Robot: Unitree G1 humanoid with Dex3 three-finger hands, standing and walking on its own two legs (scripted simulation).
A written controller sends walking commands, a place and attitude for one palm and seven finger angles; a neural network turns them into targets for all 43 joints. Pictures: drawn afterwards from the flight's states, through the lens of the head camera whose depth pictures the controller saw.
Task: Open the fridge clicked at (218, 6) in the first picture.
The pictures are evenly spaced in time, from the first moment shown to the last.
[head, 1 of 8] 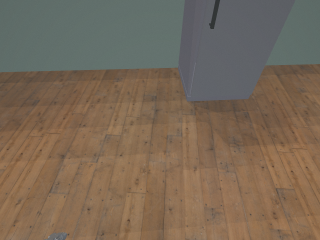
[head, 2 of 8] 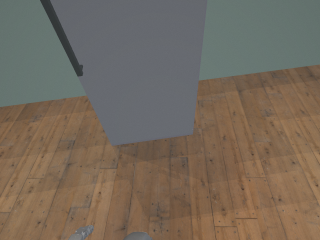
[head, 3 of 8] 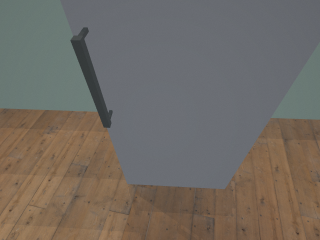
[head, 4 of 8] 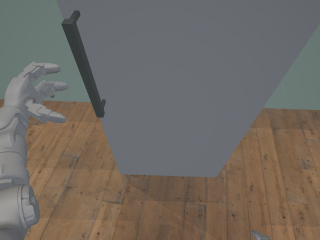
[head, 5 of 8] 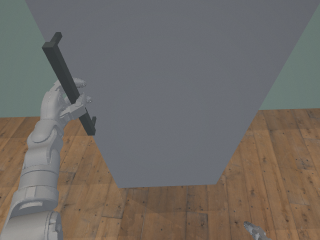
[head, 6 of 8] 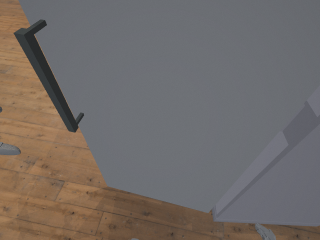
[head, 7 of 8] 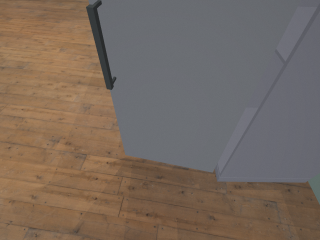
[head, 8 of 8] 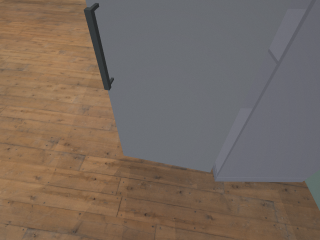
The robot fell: no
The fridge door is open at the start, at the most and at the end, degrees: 0 84 78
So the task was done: yes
